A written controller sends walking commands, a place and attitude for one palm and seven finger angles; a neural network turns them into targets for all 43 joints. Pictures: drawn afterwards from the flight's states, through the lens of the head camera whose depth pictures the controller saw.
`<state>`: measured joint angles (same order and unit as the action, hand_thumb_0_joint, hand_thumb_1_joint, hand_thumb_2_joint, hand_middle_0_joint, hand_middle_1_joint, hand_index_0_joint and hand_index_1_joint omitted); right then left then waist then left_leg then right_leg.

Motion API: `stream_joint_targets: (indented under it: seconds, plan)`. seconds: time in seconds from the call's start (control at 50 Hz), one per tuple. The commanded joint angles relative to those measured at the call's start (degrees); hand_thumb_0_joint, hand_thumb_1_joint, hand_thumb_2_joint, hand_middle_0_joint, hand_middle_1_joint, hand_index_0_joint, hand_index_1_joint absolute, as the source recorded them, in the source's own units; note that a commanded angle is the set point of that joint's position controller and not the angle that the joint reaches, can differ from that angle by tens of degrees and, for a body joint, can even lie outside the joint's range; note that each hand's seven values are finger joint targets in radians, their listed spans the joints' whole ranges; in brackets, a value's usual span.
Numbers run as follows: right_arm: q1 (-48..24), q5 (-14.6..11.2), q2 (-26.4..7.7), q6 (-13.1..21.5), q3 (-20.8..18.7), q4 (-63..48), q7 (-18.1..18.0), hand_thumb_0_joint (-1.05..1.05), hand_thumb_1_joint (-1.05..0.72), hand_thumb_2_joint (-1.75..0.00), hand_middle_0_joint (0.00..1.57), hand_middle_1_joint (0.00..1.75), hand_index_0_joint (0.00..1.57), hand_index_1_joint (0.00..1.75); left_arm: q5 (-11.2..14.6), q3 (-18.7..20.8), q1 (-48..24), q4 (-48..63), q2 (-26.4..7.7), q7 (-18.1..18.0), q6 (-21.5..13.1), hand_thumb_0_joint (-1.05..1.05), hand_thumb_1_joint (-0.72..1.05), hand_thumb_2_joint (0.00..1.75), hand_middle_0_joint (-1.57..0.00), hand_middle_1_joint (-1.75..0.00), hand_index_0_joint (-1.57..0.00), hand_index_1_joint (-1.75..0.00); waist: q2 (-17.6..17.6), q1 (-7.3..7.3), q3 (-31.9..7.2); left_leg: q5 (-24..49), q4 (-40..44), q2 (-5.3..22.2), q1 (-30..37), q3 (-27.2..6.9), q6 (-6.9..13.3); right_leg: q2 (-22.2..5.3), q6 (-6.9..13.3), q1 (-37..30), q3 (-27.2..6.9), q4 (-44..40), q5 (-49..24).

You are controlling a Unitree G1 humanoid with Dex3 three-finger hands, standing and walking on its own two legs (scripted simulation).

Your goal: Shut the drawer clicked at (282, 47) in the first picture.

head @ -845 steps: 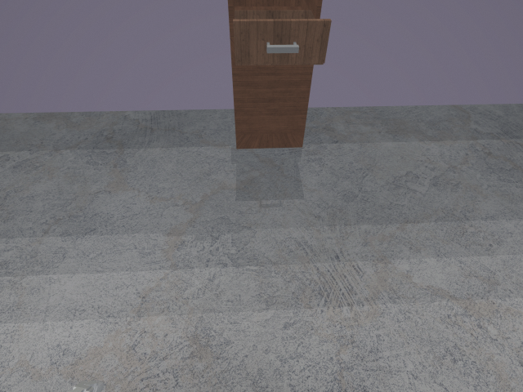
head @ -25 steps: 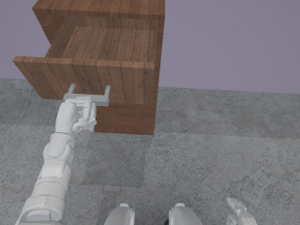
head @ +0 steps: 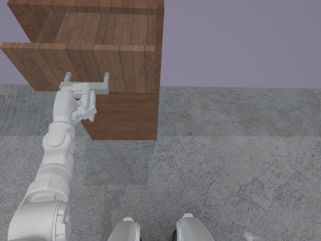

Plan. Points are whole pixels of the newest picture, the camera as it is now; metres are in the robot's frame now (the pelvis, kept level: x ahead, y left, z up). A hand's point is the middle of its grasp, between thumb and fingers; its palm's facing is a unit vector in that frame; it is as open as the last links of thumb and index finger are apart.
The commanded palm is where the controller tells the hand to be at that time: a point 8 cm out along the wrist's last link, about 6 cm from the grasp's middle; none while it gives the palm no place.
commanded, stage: push the drawer shut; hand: left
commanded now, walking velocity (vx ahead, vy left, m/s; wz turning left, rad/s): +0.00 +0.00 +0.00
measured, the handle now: (86, 82) +0.51 +0.19 +0.05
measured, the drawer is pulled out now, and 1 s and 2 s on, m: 0.14 0.03 0.00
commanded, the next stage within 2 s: pull the fist back off the drawer in 1.52 s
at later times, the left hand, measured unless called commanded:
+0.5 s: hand (94, 88) +0.49 +0.17 +0.05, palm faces -0.01 -1.00 -0.04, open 2.9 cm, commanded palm +0.48 +0.21 +0.06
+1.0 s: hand (97, 70) +0.55 +0.17 +0.05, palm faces +0.00 -1.00 -0.03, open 3.1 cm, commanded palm +0.55 +0.20 +0.06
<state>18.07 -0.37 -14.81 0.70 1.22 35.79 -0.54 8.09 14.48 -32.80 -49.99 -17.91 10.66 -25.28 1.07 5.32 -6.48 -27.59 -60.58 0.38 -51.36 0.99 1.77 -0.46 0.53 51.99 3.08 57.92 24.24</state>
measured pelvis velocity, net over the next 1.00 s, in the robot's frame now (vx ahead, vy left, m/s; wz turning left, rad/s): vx -0.01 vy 0.01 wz -0.02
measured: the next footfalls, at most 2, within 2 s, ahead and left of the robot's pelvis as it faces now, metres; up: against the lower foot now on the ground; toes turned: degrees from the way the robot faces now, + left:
none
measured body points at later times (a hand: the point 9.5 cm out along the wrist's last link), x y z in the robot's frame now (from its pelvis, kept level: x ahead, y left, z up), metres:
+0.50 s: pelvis -0.01 +0.00 -0.01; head +0.12 +0.02 +0.42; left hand +0.48 +0.22 +0.05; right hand +0.03 -0.27 -0.13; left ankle +0.01 +0.10 -0.67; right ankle +0.03 -0.12 -0.67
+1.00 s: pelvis -0.01 +0.01 -0.02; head +0.15 +0.03 +0.40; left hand +0.54 +0.22 +0.06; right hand -0.03 -0.25 -0.12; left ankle +0.01 +0.10 -0.67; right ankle +0.03 -0.12 -0.67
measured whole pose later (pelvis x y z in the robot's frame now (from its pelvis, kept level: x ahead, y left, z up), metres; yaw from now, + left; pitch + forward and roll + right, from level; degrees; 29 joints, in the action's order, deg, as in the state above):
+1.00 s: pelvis -0.01 +0.01 -0.02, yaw -1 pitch +26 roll -4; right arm 22.9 2.8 -15.6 -2.0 3.5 35.8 0.9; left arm 0.6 23.1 -61.1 -72.3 -32.1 10.1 -22.3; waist 2.4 13.5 -6.0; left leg -28.4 -66.6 1.6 -64.5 -0.5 2.3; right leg 0.7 0.2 63.6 4.4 60.8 23.5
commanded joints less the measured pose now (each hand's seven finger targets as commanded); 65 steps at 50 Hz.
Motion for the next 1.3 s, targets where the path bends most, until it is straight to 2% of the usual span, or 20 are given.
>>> stream_joint_targets:
  seconds: [0.0,0.02,0.12,0.14,0.24,0.26,0.3,0.4,0.5,0.64,0.76,0.8,0.82,0.86,0.92,0.96,1.04,1.16,1.2,1.28]
  plan:
    - [5.03,-0.19,-9.06,1.09,-3.08,-4.25,-0.85,0.0,-0.9,-0.9,0.2,0.3,0.2,0.3,1.1,3.64,-30.36,9.83,-12.6,-1.47,-4.14,0.0,0.9,0.9,-1.4,-1.6,-1.4,-1.6,1.3,2.72,-22.45,12.62,7.76,-0.13,11.47,-2.53,-0.34,1.4,0.56,-11.58,-1.97,-6.74,-9.83]
    - [5.48,-0.1,-9.23,0.98,-3.16,-4.1,-0.9,0.0,-0.9,-0.9,0.2,0.3,0.2,0.3,1.0,5.15,-29.91,8.77,-14.06,-1.49,-4.25,0.0,0.9,0.9,-1.4,-1.6,-1.4,-1.6,1.24,2.21,-22.9,13.42,7.59,-0.16,11.25,-2.58,-0.38,1.36,0.65,-12.1,-1.99,-6.5,-10.57]
    - [5.94,0.05,-9.26,0.57,-3.09,-3.51,-0.71,0.0,-0.9,-0.9,0.2,0.3,0.2,0.3,0.59,3.54,-34.66,6.71,-13.03,-1.34,-4.75,0.0,0.9,0.9,-1.4,-1.6,-1.4,-1.6,4.02,3.34,-23.85,13.64,7.0,0.06,13.27,-3.17,-0.63,1.5,0.7,-8.82,-1.67,-6.11,-9.6]
    - [6.18,0.15,-9.45,0.51,-3.01,-3.22,-0.76,0.0,-0.9,-0.9,0.2,0.3,0.2,0.3,0.58,4.01,-35.61,5.65,-13.62,-1.42,-4.7,0.0,0.9,0.9,-1.4,-1.6,-1.4,-1.6,2.37,3.91,-23.5,13.08,6.86,0.06,12.35,-3.21,-0.4,1.55,0.59,-9.06,-1.71,-6.33,-9.43]
    - [6.99,0.25,-10.09,0.01,-2.6,-3.09,-0.99,0.0,-0.9,-0.9,0.2,0.3,0.2,0.3,-0.52,5.92,-39.94,1.33,-17.76,-1.2,-4.42,0.0,0.9,0.9,-1.4,-1.6,-1.4,-1.6,2.31,4.86,-23.16,10.09,6.14,-0.1,8.66,-3.19,-0.03,1.59,0.51,-8.6,-2.31,-6.26,-7.11]
    - [6.96,0.28,-9.97,0.04,-2.53,-3.04,-0.99,0.0,-0.9,-0.9,0.2,0.3,0.2,0.3,-0.59,4.87,-41.67,0.89,-16.83,-1.13,-4.24,0.0,0.9,0.9,-1.4,-1.6,-1.4,-1.6,2.69,5.61,-23.06,9.49,5.84,-0.11,8.39,-3.08,0.1,1.61,0.39,-7.95,-2.44,-6.36,-6.66]
    - [7.92,0.57,-10.12,0.1,-2.45,-2.88,-0.86,0.0,-0.9,-0.9,0.2,0.3,0.2,0.3,-1.0,5.07,-44.52,0.78,-17.77,-0.8,-4.49,0.0,0.9,0.9,-1.4,-1.6,-1.4,-1.6,5.73,5.57,-24.77,10.62,5.85,0.0,11.0,-3.92,-0.24,1.82,0.73,-6.13,-1.91,-5.48,-6.86]
    - [9.1,1.02,-10.41,-0.14,-2.38,-2.75,-0.54,0.0,-0.9,-0.9,0.2,0.3,0.2,0.3,-1.3,5.66,-46.49,-1.46,-18.51,-0.88,-3.96,0.0,0.9,0.9,-1.4,-1.6,-1.4,-1.6,5.76,6.42,-26.69,12.17,4.62,0.11,10.24,-3.99,-0.02,1.98,0.57,-5.67,-1.97,-5.06,-7.81]
    - [10.76,1.38,-10.98,-0.59,-2.18,-2.86,-0.37,0.0,-0.9,-0.9,0.2,0.3,0.2,0.3,-2.31,8.93,-48.15,-3.58,-23.46,-1.2,-3.27,0.0,0.9,0.9,-1.4,-1.6,-1.4,-1.6,4.72,6.62,-27.62,12.11,3.96,0.13,7.61,-3.9,0.29,2.19,0.49,-7.15,-2.3,-5.0,-7.97]
    - [12.28,1.61,-11.41,-1.19,-1.75,-2.74,-0.22,0.0,-0.9,-0.9,0.2,0.3,0.2,0.3,-3.6,9.04,-53.01,-6.64,-26.06,-0.95,-2.03,0.0,0.9,0.9,-1.4,-1.6,-1.4,-1.6,6.59,8.3,-25.88,10.29,3.44,0.46,5.81,-4.14,0.41,2.43,0.45,-4.37,-2.21,-5.0,-6.06]
    - [14.31,2.31,-11.74,-1.61,-1.72,-2.2,0.25,0.0,-0.9,-0.9,0.2,0.3,0.2,0.3,-4.35,9.79,-56.01,-7.31,-27.13,-1.36,-1.53,0.0,0.9,0.9,-1.4,-1.6,-1.4,-1.6,8.91,9.08,-28.34,13.97,2.49,0.85,8.25,-4.89,0.28,2.64,0.54,-2.58,-1.57,-4.26,-8.03]
    - [15.22,2.53,-12.1,-1.94,-1.66,-2.09,0.26,0.0,-0.9,-0.9,0.2,0.3,0.2,0.3,-4.87,11.55,-56.58,-7.34,-29.73,-1.58,-1.51,0.0,0.9,0.9,-1.4,-1.6,-1.4,-1.6,8.63,8.92,-30.03,16.25,2.17,1.02,8.75,-5.27,0.23,2.74,0.6,-3.07,-1.38,-3.75,-9.5]
    - [14.99,2.53,-11.91,-2.01,-1.7,-2.17,0.4,0.0,-0.9,-0.9,0.2,0.3,0.2,0.3,-4.95,10.24,-57.22,-7.33,-28.15,-1.54,-1.42,0.0,0.9,0.9,-1.4,-1.6,-1.4,-1.6,9.36,9.47,-30.01,16.04,2.16,1.02,9.25,-5.25,0.2,2.7,0.49,-2.24,-1.34,-3.94,-9.23]
    - [15.51,2.62,-12.0,-2.22,-1.57,-1.87,0.44,0.0,-0.9,-0.9,0.2,0.3,0.2,0.3,-5.26,10.33,-58.37,-8.48,-28.62,-1.76,-0.99,0.0,0.9,0.9,-1.4,-1.6,-1.4,-1.6,8.8,10.2,-28.64,15.51,2.03,1.22,8.53,-5.41,0.29,2.78,0.42,-1.5,-1.19,-4.01,-8.84]
    - [16.12,2.98,-12.06,-2.36,-1.53,-1.71,0.65,0.0,-0.9,-0.9,0.2,0.3,0.2,0.3,-5.88,9.75,-60.84,-7.44,-28.24,-2.28,-1.25,0.0,0.9,0.9,-1.4,-1.6,-1.4,-1.6,11.61,10.29,-30.96,17.54,1.89,1.32,11.31,-6.17,-0.02,2.72,0.62,0.15,-0.8,-3.5,-9.45]
    - [16.64,3.18,-12.26,-2.54,-1.47,-1.25,0.71,0.0,-0.9,-0.9,0.2,0.3,0.2,0.3,-6.32,10.8,-61.39,-8.71,-29.76,-2.79,-0.9,0.0,0.9,0.9,-1.4,-1.6,-1.4,-1.6,10.38,10.79,-29.66,17.41,1.62,1.51,10.66,-6.36,0.03,2.85,0.57,0.55,-0.62,-3.6,-9.31]
    - [17.24,3.48,-12.39,-2.83,-1.25,-0.75,0.86,0.0,-0.9,-0.9,0.2,0.3,0.2,0.3,-7.37,8.63,-65.27,-10.01,-28.3,-3.47,-0.41,0.0,0.9,0.9,-1.4,-1.6,-1.4,-1.6,11.95,12.44,-28.89,16.81,1.35,1.68,11.06,-7.22,-0.12,2.8,0.58,3.76,-0.24,-3.2,-8.39]
    - [18.52,3.81,-12.66,-3.18,-0.69,-0.8,0.99,0.0,-0.9,-0.9,0.2,0.3,0.2,0.3,-8.71,9.44,-68.52,-12.54,-31.26,-3.88,0.81,0.0,0.9,0.9,-1.4,-1.6,-1.4,-1.6,11.7,13.63,-29.32,17.32,0.11,1.68,8.78,-7.14,0.22,2.99,0.5,3.62,-0.35,-2.95,-8.82]
    - [18.91,3.82,-12.95,-3.35,-0.36,-0.99,0.94,0.0,-0.9,-0.9,0.2,0.3,0.2,0.3,-9.37,10.98,-68.71,-13.92,-34.25,-3.75,1.33,0.0,0.9,0.9,-1.4,-1.6,-1.4,-1.6,12.77,13.34,-30.09,17.81,-0.39,1.7,8.24,-7.01,0.2,3.13,0.68,3.68,-0.36,-2.53,-8.99]
    - [19.94,3.98,-12.99,-3.38,-0.35,-0.86,0.91,0.0,-0.9,-0.9,0.2,0.3,0.2,0.3,-9.63,10.3,-72.5,-13.35,-34.33,-3.45,1.77,0.0,0.9,0.9,-1.4,-1.6,-1.4,-1.6,13.63,14.67,-30.91,18.59,-1.01,1.97,9.03,-7.85,0.25,3.26,0.66,5.23,-0.05,-2.06,-9.27]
